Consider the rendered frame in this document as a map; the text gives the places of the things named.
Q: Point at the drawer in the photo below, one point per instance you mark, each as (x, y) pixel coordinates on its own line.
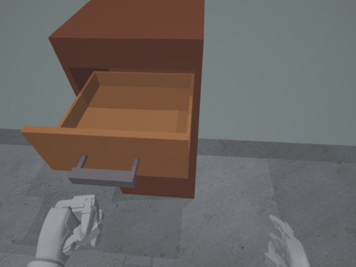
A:
(118, 116)

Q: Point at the handle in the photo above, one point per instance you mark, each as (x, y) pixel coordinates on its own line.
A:
(101, 177)

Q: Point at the left robot hand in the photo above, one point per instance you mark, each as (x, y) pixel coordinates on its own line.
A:
(81, 216)

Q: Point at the right robot hand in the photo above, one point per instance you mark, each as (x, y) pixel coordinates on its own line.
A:
(291, 252)

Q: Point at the cabinet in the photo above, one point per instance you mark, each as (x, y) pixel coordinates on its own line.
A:
(158, 36)

